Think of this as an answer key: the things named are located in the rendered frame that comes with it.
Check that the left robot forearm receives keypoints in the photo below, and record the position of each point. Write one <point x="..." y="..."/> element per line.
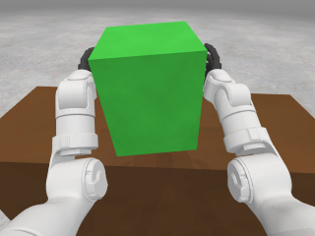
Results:
<point x="75" y="118"/>

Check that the left robot hand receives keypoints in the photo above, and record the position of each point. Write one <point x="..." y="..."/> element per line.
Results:
<point x="84" y="63"/>

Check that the right robot forearm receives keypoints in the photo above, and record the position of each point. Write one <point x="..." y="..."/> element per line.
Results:
<point x="243" y="133"/>

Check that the carton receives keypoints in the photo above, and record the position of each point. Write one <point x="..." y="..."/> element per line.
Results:
<point x="150" y="81"/>

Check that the right robot hand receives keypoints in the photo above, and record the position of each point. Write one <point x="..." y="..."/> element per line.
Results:
<point x="213" y="59"/>

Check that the robot right upper arm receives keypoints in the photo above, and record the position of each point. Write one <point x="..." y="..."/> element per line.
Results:
<point x="262" y="182"/>

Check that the robot left upper arm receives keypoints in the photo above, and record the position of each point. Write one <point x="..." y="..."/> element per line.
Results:
<point x="73" y="186"/>

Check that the pedestal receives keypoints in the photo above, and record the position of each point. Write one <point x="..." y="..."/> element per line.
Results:
<point x="174" y="193"/>

